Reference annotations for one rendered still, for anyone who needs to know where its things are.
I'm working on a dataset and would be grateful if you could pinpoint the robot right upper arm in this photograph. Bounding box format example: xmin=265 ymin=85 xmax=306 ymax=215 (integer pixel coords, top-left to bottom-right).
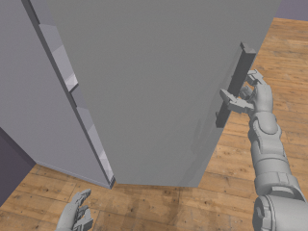
xmin=252 ymin=194 xmax=308 ymax=231

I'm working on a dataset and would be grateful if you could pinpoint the fridge door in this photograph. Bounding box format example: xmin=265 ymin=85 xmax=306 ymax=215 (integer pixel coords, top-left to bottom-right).
xmin=46 ymin=0 xmax=282 ymax=188

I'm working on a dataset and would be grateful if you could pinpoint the right robot forearm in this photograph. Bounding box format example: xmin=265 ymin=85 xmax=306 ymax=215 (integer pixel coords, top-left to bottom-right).
xmin=247 ymin=112 xmax=308 ymax=205

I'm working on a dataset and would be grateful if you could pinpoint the handle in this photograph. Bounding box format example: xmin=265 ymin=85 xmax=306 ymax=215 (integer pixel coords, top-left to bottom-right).
xmin=216 ymin=41 xmax=257 ymax=128

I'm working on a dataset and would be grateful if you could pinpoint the robot right hand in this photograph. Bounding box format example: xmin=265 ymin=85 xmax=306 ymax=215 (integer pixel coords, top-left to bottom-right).
xmin=219 ymin=69 xmax=273 ymax=118

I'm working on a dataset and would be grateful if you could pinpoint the robot left hand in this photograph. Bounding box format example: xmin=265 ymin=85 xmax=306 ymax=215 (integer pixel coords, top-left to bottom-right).
xmin=56 ymin=189 xmax=93 ymax=231

